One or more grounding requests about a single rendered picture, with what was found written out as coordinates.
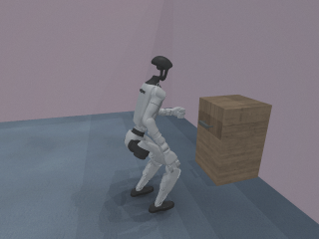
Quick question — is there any robot right forearm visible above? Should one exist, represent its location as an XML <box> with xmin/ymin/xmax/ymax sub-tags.
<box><xmin>146</xmin><ymin>118</ymin><xmax>170</xmax><ymax>154</ymax></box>

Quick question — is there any robot foot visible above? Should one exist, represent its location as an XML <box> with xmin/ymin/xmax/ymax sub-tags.
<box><xmin>149</xmin><ymin>201</ymin><xmax>174</xmax><ymax>213</ymax></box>
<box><xmin>131</xmin><ymin>186</ymin><xmax>154</xmax><ymax>197</ymax></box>

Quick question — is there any left robot foot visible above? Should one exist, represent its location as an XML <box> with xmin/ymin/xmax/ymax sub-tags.
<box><xmin>131</xmin><ymin>186</ymin><xmax>154</xmax><ymax>197</ymax></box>

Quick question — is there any right robot foot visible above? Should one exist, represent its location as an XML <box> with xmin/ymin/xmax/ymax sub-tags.
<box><xmin>149</xmin><ymin>201</ymin><xmax>174</xmax><ymax>213</ymax></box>

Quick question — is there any cabinet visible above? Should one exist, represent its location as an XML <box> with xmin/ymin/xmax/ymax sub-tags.
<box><xmin>195</xmin><ymin>95</ymin><xmax>272</xmax><ymax>186</ymax></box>

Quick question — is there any handle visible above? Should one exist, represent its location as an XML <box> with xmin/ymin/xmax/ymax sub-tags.
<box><xmin>198</xmin><ymin>120</ymin><xmax>213</xmax><ymax>129</ymax></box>

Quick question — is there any robot left hand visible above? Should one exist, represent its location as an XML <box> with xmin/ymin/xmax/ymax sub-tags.
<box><xmin>172</xmin><ymin>107</ymin><xmax>185</xmax><ymax>119</ymax></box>

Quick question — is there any drawer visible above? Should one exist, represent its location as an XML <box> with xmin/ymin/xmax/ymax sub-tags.
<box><xmin>199</xmin><ymin>110</ymin><xmax>223</xmax><ymax>140</ymax></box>

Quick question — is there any robot right hand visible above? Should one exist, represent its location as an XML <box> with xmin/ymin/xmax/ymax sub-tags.
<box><xmin>163</xmin><ymin>150</ymin><xmax>180</xmax><ymax>173</ymax></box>

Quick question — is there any robot right upper arm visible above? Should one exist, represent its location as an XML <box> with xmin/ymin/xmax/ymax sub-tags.
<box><xmin>142</xmin><ymin>86</ymin><xmax>166</xmax><ymax>127</ymax></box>

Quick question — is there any robot left forearm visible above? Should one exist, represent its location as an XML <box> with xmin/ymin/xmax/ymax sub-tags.
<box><xmin>158</xmin><ymin>109</ymin><xmax>173</xmax><ymax>117</ymax></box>

